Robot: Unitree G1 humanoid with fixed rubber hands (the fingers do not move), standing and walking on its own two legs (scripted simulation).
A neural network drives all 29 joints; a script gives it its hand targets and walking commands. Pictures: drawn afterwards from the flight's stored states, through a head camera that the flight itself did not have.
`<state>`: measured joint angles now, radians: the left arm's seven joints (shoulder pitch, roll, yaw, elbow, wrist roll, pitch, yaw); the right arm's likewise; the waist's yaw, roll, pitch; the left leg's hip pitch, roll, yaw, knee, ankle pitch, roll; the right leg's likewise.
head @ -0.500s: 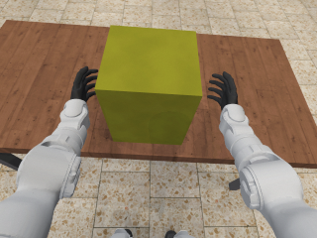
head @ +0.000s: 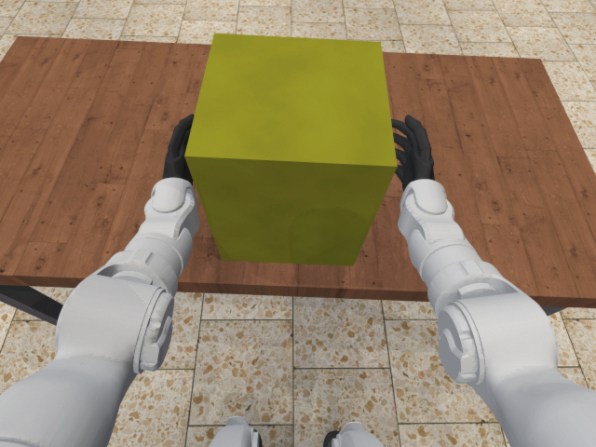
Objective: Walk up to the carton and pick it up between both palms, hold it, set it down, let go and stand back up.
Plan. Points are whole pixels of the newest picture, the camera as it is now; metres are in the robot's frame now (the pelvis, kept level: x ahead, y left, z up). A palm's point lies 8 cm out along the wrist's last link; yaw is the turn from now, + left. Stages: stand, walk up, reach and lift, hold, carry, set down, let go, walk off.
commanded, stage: reach and lift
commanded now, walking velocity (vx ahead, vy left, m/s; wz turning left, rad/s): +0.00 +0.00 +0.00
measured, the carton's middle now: (292, 163) +0.50 +0.02 +0.05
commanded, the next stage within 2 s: none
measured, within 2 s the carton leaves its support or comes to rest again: neither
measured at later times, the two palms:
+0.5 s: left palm (179, 183) +0.45 +0.18 +0.06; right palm (404, 185) +0.45 -0.13 +0.06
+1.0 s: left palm (180, 183) +0.45 +0.17 +0.06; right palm (404, 185) +0.45 -0.13 +0.06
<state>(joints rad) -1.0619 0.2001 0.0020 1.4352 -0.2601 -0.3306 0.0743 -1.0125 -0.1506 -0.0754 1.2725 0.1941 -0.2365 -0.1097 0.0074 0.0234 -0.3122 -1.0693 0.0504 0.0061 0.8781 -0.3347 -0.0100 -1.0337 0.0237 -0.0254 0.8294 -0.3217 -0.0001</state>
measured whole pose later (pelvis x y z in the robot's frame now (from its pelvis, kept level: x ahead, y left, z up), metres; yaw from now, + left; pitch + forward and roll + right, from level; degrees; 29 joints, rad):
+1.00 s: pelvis +0.04 -0.01 +0.05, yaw +2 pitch +22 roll -1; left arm -0.87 0.10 0.44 1.40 0.23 -0.52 0.05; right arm -0.80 0.09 -0.69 1.16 -0.47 -0.50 -0.10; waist -0.01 0.01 -0.14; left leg -0.65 0.03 -0.01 0.50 -0.22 -0.02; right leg -0.61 0.01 -0.04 0.45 -0.22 -0.01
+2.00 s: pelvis +0.04 +0.00 +0.05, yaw +2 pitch +25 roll -1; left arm -0.85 0.07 0.41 1.36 0.23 -0.54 0.07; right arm -0.79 0.03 -0.65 1.27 -0.44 -0.65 -0.15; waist 0.01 0.00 -0.19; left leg -0.69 0.03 -0.01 0.44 -0.18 -0.02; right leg -0.63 0.01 -0.05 0.36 -0.16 -0.01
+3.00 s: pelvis +0.02 -0.01 +0.04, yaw +2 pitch +22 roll -2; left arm -0.66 0.09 -0.04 1.20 -0.17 -0.37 0.17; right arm -0.62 -0.05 -0.05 1.06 0.05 -0.31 -0.20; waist -0.02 0.07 -0.31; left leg -0.74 0.05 -0.03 0.62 -0.26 -0.02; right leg -0.68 0.03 -0.06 0.54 -0.24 -0.01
